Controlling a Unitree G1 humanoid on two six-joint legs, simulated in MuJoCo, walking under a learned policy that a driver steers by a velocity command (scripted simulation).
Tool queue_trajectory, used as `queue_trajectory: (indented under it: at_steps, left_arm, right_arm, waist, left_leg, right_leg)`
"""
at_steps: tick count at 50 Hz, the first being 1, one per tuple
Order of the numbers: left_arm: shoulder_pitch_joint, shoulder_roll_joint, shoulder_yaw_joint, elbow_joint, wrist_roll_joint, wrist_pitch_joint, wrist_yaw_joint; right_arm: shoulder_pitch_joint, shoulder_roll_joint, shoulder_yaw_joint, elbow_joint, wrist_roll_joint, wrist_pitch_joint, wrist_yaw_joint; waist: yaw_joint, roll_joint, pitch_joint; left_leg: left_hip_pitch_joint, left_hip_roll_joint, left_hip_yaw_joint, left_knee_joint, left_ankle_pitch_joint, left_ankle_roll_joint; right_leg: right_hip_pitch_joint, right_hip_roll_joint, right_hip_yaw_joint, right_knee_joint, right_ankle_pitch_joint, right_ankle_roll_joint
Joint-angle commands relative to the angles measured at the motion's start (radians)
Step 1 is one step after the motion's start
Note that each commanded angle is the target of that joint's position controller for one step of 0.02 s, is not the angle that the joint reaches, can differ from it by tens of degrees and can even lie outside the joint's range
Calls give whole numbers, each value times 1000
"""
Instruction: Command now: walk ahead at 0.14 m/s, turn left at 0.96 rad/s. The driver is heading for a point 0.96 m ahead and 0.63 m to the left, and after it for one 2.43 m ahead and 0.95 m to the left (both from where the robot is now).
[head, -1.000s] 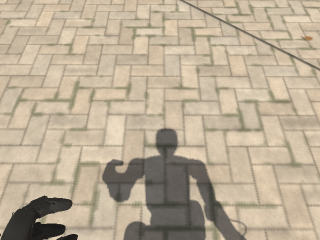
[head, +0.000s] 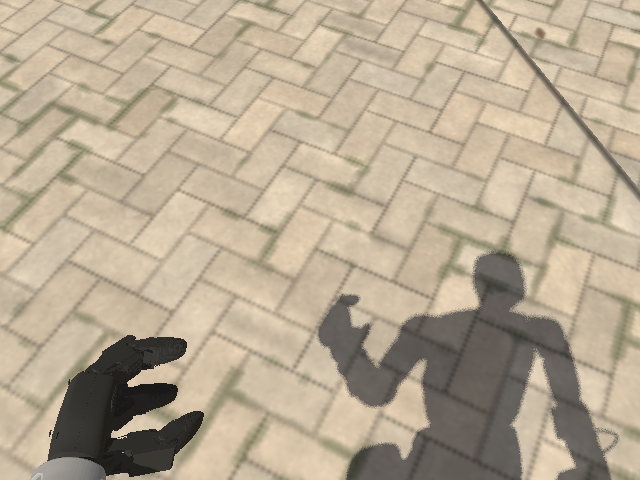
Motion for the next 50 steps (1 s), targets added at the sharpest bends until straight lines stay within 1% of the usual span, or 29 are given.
queue_trajectory:
  at_steps: [1, 2, 3, 5, 7, 9, 12, 16, 17, 18, 19, 20, 21, 23, 24, 26, 29, 32, 34, 35, 36, 37, 38, 39, 41, 44, 46, 48, 50]
  left_arm:
    - [309, 180, 73, 18, 20, 38, -6]
    - [222, 103, 60, 1, 10, 55, 9]
    - [168, 79, 48, -5, 3, 74, 23]
    - [72, 94, 51, 13, 3, 96, 33]
    - [59, 141, 73, 46, 12, 99, 39]
    - [32, 154, 84, 59, 7, 107, 45]
    - [-19, 173, 96, 72, -10, 121, 40]
    - [23, 184, 113, 125, -25, 127, 28]
    - [56, 159, 111, 144, -32, 132, 24]
    - [118, 129, 110, 172, -33, 146, 17]
    - [161, 119, 112, 145, -8, 161, 13]
    - [-6, 146, 119, 85, 3, 156, 19]
    - [-21, 154, 127, 84, -20, 155, 23]
    - [84, 170, 140, 140, -16, 154, 25]
    - [103, 157, 140, 148, -5, 148, 18]
    - [91, 118, 130, 143, -18, 135, -1]
    - [55, 72, 107, 130, -31, 121, -18]
    - [128, 109, 115, 154, -45, 117, -35]
    - [227, 135, 131, 189, -51, 119, -39]
    - [278, 170, 145, 209, -43, 123, -34]
    - [278, 255, 161, 202, -18, 131, -29]
    - [201, 268, 158, 176, 23, 120, -33]
    - [99, 203, 142, 135, 25, 112, -22]
    - [30, 147, 127, 114, 10, 111, -6]
    - [14, 120, 112, 101, -13, 117, 20]
    - [143, 135, 107, 121, -5, 129, 32]
    - [310, 184, 120, 158, -21, 128, 17]
    - [327, 196, 118, 164, -33, 113, -1]
    - [298, 209, 116, 160, -44, 101, -10]
  right_arm:
    - [158, -89, 9, -144, 15, 8, 17]
    - [33, -138, -9, -163, 19, 25, 18]
    - [-35, -145, -17, -175, 13, 42, 7]
    - [-45, -98, -12, -201, 15, 71, -9]
    - [-39, -43, 1, -228, 4, 75, -22]
    - [-32, -51, -1, -230, -1, 70, -16]
    - [-78, -63, -3, -242, 0, 78, 12]
    - [-110, -108, -31, -260, -5, 88, 27]
    - [-86, -123, -45, -248, -14, 86, 19]
    - [-59, -170, -64, -242, -27, 81, 7]
    - [-84, -297, -87, -283, -30, 75, -11]
    - [-117, -318, -85, -312, -77, 45, -2]
    - [-187, -300, -84, -316, -79, 24, 0]
    - [-314, -212, -65, -340, -29, 23, -10]
    - [-332, -182, -55, -349, -22, 30, -18]
    - [-307, -141, -44, -351, -24, 41, -26]
    - [-257, -155, -59, -346, -16, 50, -30]
    - [-249, -170, -68, -351, -11, 56, -15]
    - [-266, -169, -70, -349, 9, 59, -12]
    - [-246, -141, -63, -345, 15, 59, -13]
    - [-208, -88, -55, -351, 16, 62, -12]
    - [-228, -149, -74, -375, 10, 43, -4]
    - [-221, -226, -98, -346, 0, 39, 1]
    - [-200, -225, -101, -313, -4, 46, 3]
    - [-159, -163, -83, -288, -11, 65, 5]
    - [-258, -102, -50, -329, 3, 61, 8]
    - [-303, -72, -28, -352, -6, 49, 10]
    - [-286, -52, -10, -339, -6, 29, 20]
    - [-305, -50, -2, -334, -9, -1, 31]
  waist:
    - [101, -269, -680]
    - [115, -189, -515]
    - [106, -98, -391]
    - [43, -102, -208]
    - [25, -128, -214]
    - [14, -115, -279]
    - [20, -131, -265]
    - [27, -124, -198]
    - [27, -72, -177]
    - [35, 81, -103]
    - [96, 412, -34]
    - [25, 344, -105]
    - [63, 254, -88]
    - [133, 156, -105]
    - [141, 153, -142]
    - [131, 138, -178]
    - [93, 159, -198]
    - [91, 218, -192]
    - [132, 228, -167]
    - [138, 165, -175]
    - [96, -95, -177]
    - [73, -299, -92]
    - [47, -222, -67]
    - [32, -157, -61]
    - [38, -108, -61]
    - [120, -101, -65]
    - [192, -120, -137]
    - [186, -149, -137]
    - [163, -161, -78]
  left_leg:
    - [-493, 112, 53, 683, -42, -122]
    - [-552, 166, 113, 639, 44, -131]
    - [-541, 189, 154, 633, 95, -145]
    - [-441, 219, 173, 494, 105, -147]
    - [-378, 230, 204, 339, 177, -140]
    - [-317, 265, 203, 207, 302, -121]
    - [-185, 290, 251, -8, 427, -71]
    - [-60, 258, 334, -231, 423, 12]
    - [-15, 230, 321, -306, 422, 51]
    - [13, 266, 191, -442, 586, 113]
    - [28, 487, -232, -605, 753, 266]
    - [-105, 542, -394, -728, 563, 358]
    - [-136, 490, -306, -751, 381, 297]
    - [-168, 402, -162, -694, 308, 178]
    - [-190, 370, -125, -663, 340, 167]
    - [-160, 327, -112, -638, 377, 162]
    - [-58, 317, -184, -614, 382, 170]
    - [-73, 315, -296, -644, 286, 174]
    - [-138, 277, -329, -642, 205, 139]
    - [-224, 214, -276, -559, 111, 94]
    - [-406, 75, -56, -284, 28, 37]
    - [-539, 49, 43, -54, 62, -6]
    - [-523, 126, 64, 96, 147, -28]
    - [-490, 130, 83, 168, 231, -36]
    - [-512, 144, 113, 320, 313, -59]
    - [-565, 196, 192, 262, 348, -92]
    - [-594, 200, 189, 163, 295, -99]
    - [-545, 203, 188, 46, 242, -80]
    - [-426, 218, 257, -119, 229, -58]
  right_leg:
    - [1018, -576, 565, 72, 734, -382]
    - [870, -473, 372, 35, 562, -351]
    - [700, -398, 266, -2, 518, -313]
    - [390, -322, 90, -68, 558, -273]
    - [333, -301, -13, -99, 641, -282]
    - [351, -320, -61, -89, 602, -294]
    - [283, -323, -146, -124, 233, -269]
    - [236, -345, -199, -82, -142, -196]
    - [205, -310, -225, 3, -263, -146]
    - [103, -230, -280, 177, -433, -71]
    - [-160, -56, -305, 508, -732, 32]
    - [-182, 7, -58, 700, -731, 8]
    - [-173, 1, -4, 755, -619, -27]
    - [-106, -12, -8, 729, -429, -29]
    - [-47, 4, -22, 740, -386, -14]
    - [-1, 32, -25, 660, -350, 3]
    - [42, 59, 2, 376, -402, 8]
    - [175, 77, 8, 183, -459, -8]
    - [307, 63, -2, -19, -376, -36]
    - [427, -25, 42, -118, -341, -66]
    - [516, -272, 287, -175, -418, -157]
    - [364, -406, 496, -268, -344, -269]
    - [335, -387, 394, -263, -337, -268]
    - [307, -300, 256, -236, -320, -217]
    - [339, -243, 107, -201, -223, -193]
    - [440, -235, 20, -190, -102, -239]
    - [579, -277, 119, -242, -409, -272]
    - [575, -305, 181, -297, -626, -275]
    - [468, -293, 162, -329, -615, -267]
